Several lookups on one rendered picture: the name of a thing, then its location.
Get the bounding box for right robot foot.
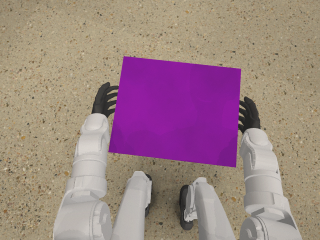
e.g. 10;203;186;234
179;185;194;231

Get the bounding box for robot right forearm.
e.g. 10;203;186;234
239;128;303;240

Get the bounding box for right robot hand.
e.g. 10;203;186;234
238;96;261;135

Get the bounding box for robot left forearm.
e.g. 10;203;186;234
53;113;110;240

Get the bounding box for robot right thigh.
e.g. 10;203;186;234
188;182;236;240

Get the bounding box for left robot hand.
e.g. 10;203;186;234
91;82;119;118

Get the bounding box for left robot upper arm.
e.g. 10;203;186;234
54;200;113;240

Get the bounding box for carton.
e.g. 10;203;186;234
108;56;241;168

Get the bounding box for right robot upper arm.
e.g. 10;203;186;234
239;216;302;240

